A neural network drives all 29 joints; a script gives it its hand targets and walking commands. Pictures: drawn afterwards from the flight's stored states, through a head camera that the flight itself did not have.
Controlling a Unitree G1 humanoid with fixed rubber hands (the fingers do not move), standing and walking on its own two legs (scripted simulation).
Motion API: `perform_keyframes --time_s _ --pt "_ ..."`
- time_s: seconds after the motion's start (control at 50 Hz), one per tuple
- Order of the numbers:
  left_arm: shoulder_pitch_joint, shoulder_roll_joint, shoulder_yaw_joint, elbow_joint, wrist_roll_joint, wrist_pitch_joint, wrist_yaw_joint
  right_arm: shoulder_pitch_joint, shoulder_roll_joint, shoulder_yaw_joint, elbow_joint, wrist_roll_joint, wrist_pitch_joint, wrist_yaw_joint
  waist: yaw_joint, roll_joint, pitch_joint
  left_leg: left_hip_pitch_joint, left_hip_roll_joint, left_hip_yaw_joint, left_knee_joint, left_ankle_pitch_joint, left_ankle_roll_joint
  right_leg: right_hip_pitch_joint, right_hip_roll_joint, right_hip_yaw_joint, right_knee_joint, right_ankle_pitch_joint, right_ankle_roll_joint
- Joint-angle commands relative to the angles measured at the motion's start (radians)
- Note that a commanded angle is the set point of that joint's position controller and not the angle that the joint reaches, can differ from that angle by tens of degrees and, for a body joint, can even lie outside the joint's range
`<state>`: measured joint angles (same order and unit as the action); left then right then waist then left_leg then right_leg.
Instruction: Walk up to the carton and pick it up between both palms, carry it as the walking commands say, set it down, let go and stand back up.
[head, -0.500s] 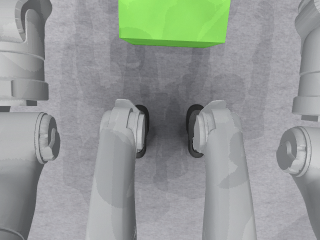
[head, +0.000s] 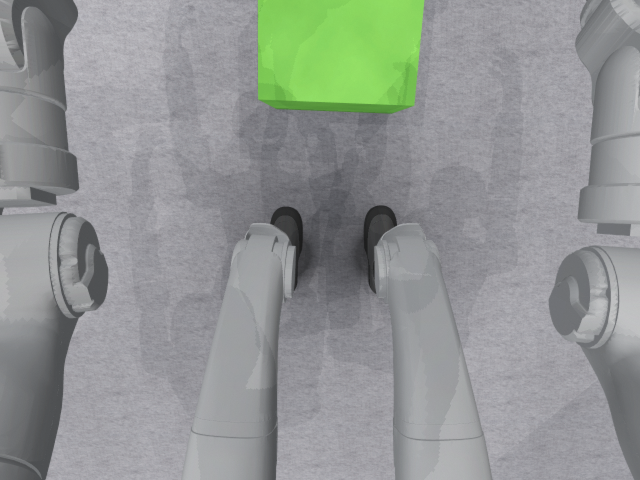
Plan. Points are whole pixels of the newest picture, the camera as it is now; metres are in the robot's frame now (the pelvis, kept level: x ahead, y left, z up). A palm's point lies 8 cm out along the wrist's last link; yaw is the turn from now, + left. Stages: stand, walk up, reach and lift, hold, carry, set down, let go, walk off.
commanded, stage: set down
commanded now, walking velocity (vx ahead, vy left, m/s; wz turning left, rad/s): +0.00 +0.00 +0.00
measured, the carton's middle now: (338, 35) +0.58 -0.01 -0.51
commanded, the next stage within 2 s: let go in 0.12 s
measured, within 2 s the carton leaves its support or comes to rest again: neither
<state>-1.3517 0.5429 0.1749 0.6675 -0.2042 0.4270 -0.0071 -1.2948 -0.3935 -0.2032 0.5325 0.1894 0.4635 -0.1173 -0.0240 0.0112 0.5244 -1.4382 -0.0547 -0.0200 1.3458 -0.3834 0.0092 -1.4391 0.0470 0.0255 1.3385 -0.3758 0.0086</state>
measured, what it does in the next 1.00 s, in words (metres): rises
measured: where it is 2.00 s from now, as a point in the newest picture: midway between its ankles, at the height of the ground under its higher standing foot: (333, 266)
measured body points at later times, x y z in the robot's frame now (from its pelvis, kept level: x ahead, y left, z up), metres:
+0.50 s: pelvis +0.03 +0.00 +0.07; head +0.36 +0.01 +0.37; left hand +0.47 +0.23 -0.07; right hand +0.45 -0.21 -0.07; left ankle +0.12 +0.11 -0.58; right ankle +0.12 -0.11 -0.58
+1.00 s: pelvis +0.10 +0.00 +0.14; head +0.14 -0.01 +0.59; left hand +0.31 +0.22 +0.07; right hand +0.30 -0.23 +0.06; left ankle +0.12 +0.11 -0.58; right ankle +0.12 -0.11 -0.58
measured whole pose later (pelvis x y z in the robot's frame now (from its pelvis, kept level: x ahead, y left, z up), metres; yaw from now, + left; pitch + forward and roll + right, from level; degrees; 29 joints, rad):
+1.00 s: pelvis +0.10 +0.00 +0.14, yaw +0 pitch +1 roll +0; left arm 0.07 0.18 0.07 0.51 0.02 0.12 -0.06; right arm 0.07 -0.19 -0.07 0.49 -0.04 0.12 0.06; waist -0.02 0.02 0.08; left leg -0.37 -0.04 -0.03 0.65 -0.31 0.02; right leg -0.37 0.03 0.04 0.65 -0.30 -0.01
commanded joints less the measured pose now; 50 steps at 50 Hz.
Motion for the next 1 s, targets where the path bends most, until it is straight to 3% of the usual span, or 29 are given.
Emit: perform_keyframes --time_s 0.0,0.02,0.04,0.06,0.1,0.12,0.14,0.18,0.2,0.22,0.24,0.3,0.32,0.36,0.38,0.4,0.46,0.52,0.6,0.62,0.68,0.72,0.78,0.82,0.84,0.9,0.92,0.96,0.98 --pt "-0.237 0.204 0.069 -0.196 0.023 -0.071 -0.027 -0.207 -0.077 -0.012 -0.147 -0.008 -0.062 0.005 0.058 0.028 -2.155 0.814 -0.018 0.018 -0.239 0.434 0.009 0.819 0.020 -0.019 -0.237 0.423 0.024" --pt "-0.281 0.185 0.059 -0.069 0.057 -0.075 -0.030 -0.181 -0.094 -0.060 0.030 -0.065 -0.066 0.008 -0.010 0.061 -1.961 0.762 -0.004 0.008 -0.252 0.336 -0.006 0.653 0.015 -0.035 -0.251 0.297 0.027" --pt "-0.261 0.150 0.065 -0.054 0.059 -0.091 -0.034 -0.202 -0.048 -0.025 0.001 -0.050 -0.087 0.013 0.030 0.030 -1.913 0.767 -0.005 -0.002 -0.263 0.369 -0.002 0.653 0.014 -0.026 -0.280 0.297 0.026" --pt "-0.228 0.145 0.090 0.015 0.101 -0.110 -0.042 -0.155 -0.048 -0.053 0.079 -0.084 -0.106 0.019 0.009 0.027 -1.854 0.728 -0.002 0.007 -0.247 0.353 -0.010 0.614 0.016 -0.029 -0.279 0.291 0.027" --pt "-0.281 0.128 0.047 -0.126 0.075 -0.143 -0.046 -0.232 -0.071 -0.064 -0.112 -0.051 -0.152 0.019 -0.009 0.085 -2.055 0.852 -0.004 0.002 -0.285 0.423 -0.021 0.744 0.025 -0.030 -0.299 0.382 0.024" --pt "-0.294 0.131 0.040 -0.107 0.075 -0.149 -0.037 -0.238 -0.112 -0.099 -0.102 -0.068 -0.166 0.018 -0.054 0.049 -2.074 0.914 -0.003 -0.021 -0.270 0.449 -0.029 0.698 0.032 -0.060 -0.283 0.378 0.030" --pt "-0.228 0.119 0.076 -0.066 0.102 -0.155 -0.040 -0.191 -0.094 -0.083 -0.099 -0.091 -0.166 0.010 -0.012 0.052 -2.075 0.814 -0.011 0.020 -0.258 0.446 -0.028 0.809 0.026 -0.031 -0.298 0.431 0.016" --pt "-0.193 0.076 0.024 0.014 0.107 -0.144 -0.027 -0.151 -0.106 -0.101 -0.037 -0.129 -0.172 0.021 -0.054 0.057 -2.073 0.891 -0.003 -0.012 -0.273 0.494 -0.048 0.729 0.037 -0.078 -0.290 0.431 0.022" --pt "-0.075 0.086 0.067 0.077 0.145 -0.144 -0.027 -0.001 -0.080 -0.106 0.035 -0.166 -0.164 0.022 -0.045 0.016 -2.032 0.902 -0.001 -0.017 -0.281 0.448 -0.038 0.742 0.033 -0.089 -0.317 0.394 0.028" --pt "0.006 0.036 0.035 0.098 0.143 -0.139 -0.028 0.059 -0.062 -0.086 0.098 -0.170 -0.159 0.030 -0.041 0.067 -1.995 0.894 -0.003 0.004 -0.296 0.461 -0.040 0.797 0.031 -0.056 -0.325 0.411 0.024" --pt "0.102 0.065 0.069 -0.099 0.185 -0.149 -0.016 0.169 -0.064 -0.104 -0.063 -0.210 -0.169 0.028 -0.018 0.052 -2.234 1.020 -0.021 0.004 -0.300 0.566 -0.052 0.933 0.042 -0.071 -0.309 0.518 0.034" --pt "0.221 0.068 0.036 -0.357 0.177 -0.139 0.044 0.275 -0.118 -0.036 -0.327 -0.165 -0.170 0.044 0.012 0.046 -2.417 1.277 -0.008 -0.042 -0.304 0.772 -0.047 0.942 0.063 -0.083 -0.290 0.596 0.022" --pt "0.222 0.046 0.039 -0.366 0.184 -0.131 0.054 0.288 -0.099 0.008 -0.336 -0.131 -0.161 0.054 0.044 0.040 -2.339 1.249 -0.011 -0.027 -0.321 0.737 -0.045 0.935 0.050 -0.075 -0.302 0.555 0.021" --pt "0.394 0.050 0.049 -0.480 0.181 -0.117 0.056 0.507 -0.077 0.039 -0.360 -0.123 -0.140 0.066 0.016 -0.003 -2.240 1.227 -0.023 -0.007 -0.362 0.614 -0.028 1.025 0.037 -0.056 -0.350 0.527 0.029" --pt "0.245 0.097 0.057 -0.582 0.127 -0.108 0.062 0.292 -0.154 0.012 -0.557 -0.106 -0.145 0.063 -0.008 -0.058 -2.213 1.134 -0.022 -0.005 -0.351 0.571 -0.015 1.005 0.044 -0.062 -0.336 0.518 0.027" --pt "0.430 0.040 0.042 -0.587 0.134 -0.105 0.056 0.509 -0.085 0.029 -0.488 -0.107 -0.139 0.065 -0.018 -0.049 -2.230 1.170 -0.022 0.001 -0.367 0.602 -0.016 1.124 0.032 -0.050 -0.359 0.586 0.029" --pt "0.478 -0.051 -0.004 -0.481 0.086 -0.107 0.037 0.506 -0.099 -0.020 -0.434 -0.131 -0.151 0.077 -0.059 -0.037 -1.907 1.041 -0.012 -0.003 -0.426 0.481 -0.020 1.008 0.027 -0.049 -0.410 0.473 0.021" --pt "0.745 -0.064 -0.002 -0.568 0.151 -0.150 0.025 0.840 -0.025 -0.008 -0.400 -0.134 -0.176 0.100 -0.019 0.085 -1.855 1.208 -0.001 -0.025 -0.474 0.496 -0.042 1.033 0.009 -0.035 -0.478 0.426 0.014" --pt "0.968 -0.149 -0.032 -0.441 0.189 -0.215 0.010 1.040 0.059 0.081 -0.290 -0.109 -0.249 0.150 0.043 0.077 -1.522 1.168 0.003 -0.023 -0.555 0.416 -0.042 1.024 -0.010 -0.029 -0.544 0.312 0.010" --pt "0.982 -0.190 -0.049 -0.372 0.172 -0.226 0.002 1.013 0.056 0.068 -0.301 -0.131 -0.267 0.153 0.018 0.031 -1.393 1.130 0.008 -0.017 -0.580 0.350 -0.030 0.980 -0.004 -0.033 -0.567 0.270 0.014" --pt "1.093 -0.212 -0.023 -0.365 0.233 -0.283 -0.004 1.074 0.037 0.045 -0.278 -0.197 -0.332 0.160 0.032 -0.014 -1.237 1.116 0.025 -0.016 -0.616 0.355 -0.029 0.989 0.005 -0.026 -0.602 0.273 0.017" --pt "1.087 -0.231 -0.038 -0.268 0.228 -0.310 -0.013 1.068 0.080 0.061 -0.179 -0.170 -0.361 0.170 0.035 0.009 -0.950 0.989 0.037 -0.022 -0.683 0.190 -0.022 0.918 -0.017 -0.022 -0.653 0.123 0.009" --pt "1.152 -0.247 -0.052 -0.261 0.232 -0.325 -0.039 1.165 0.082 0.061 -0.158 -0.208 -0.365 0.171 -0.013 0.017 -0.756 1.002 0.036 0.014 -0.779 -0.052 -0.025 0.989 -0.026 -0.033 -0.766 -0.062 0.010" --pt "1.275 -0.256 -0.067 -0.222 0.221 -0.331 -0.045 1.282 0.114 0.100 -0.097 -0.198 -0.360 0.175 -0.006 0.008 -0.700 1.045 0.043 0.008 -0.846 -0.080 -0.022 1.066 -0.023 -0.033 -0.798 -0.049 0.005" --pt "1.201 -0.237 -0.065 -0.300 0.209 -0.345 -0.051 1.209 0.081 0.064 -0.167 -0.227 -0.368 0.172 -0.043 -0.009 -0.675 1.081 0.040 0.003 -0.852 -0.101 -0.016 1.053 -0.016 -0.039 -0.810 -0.071 0.005" --pt "1.277 -0.219 -0.048 -0.301 0.235 -0.346 -0.053 1.269 0.077 0.093 -0.161 -0.240 -0.367 0.183 0.009 -0.026 -0.573 1.147 0.044 0.016 -0.911 -0.064 -0.012 1.124 -0.015 -0.042 -0.871 -0.081 0.009" --pt "1.286 -0.240 -0.074 -0.290 0.233 -0.343 -0.055 1.303 0.111 0.119 -0.166 -0.225 -0.369 0.176 -0.008 -0.036 -0.544 1.199 0.037 0.031 -0.909 -0.055 -0.007 1.108 -0.029 -0.047 -0.911 -0.080 0.004" --pt "1.387 -0.230 -0.061 -0.289 0.264 -0.339 -0.051 1.361 0.099 0.101 -0.150 -0.235 -0.362 0.182 0.022 0.051 -0.524 1.190 0.044 0.019 -0.969 0.007 -0.018 1.237 -0.012 -0.052 -0.900 0.029 0.006" --pt "1.397 -0.238 -0.073 -0.336 0.261 -0.344 -0.055 1.346 0.095 0.121 -0.228 -0.226 -0.374 0.188 0.033 0.023 -0.493 1.200 0.041 0.019 -0.975 0.032 0.000 1.285 -0.012 -0.042 -0.908 0.057 0.006"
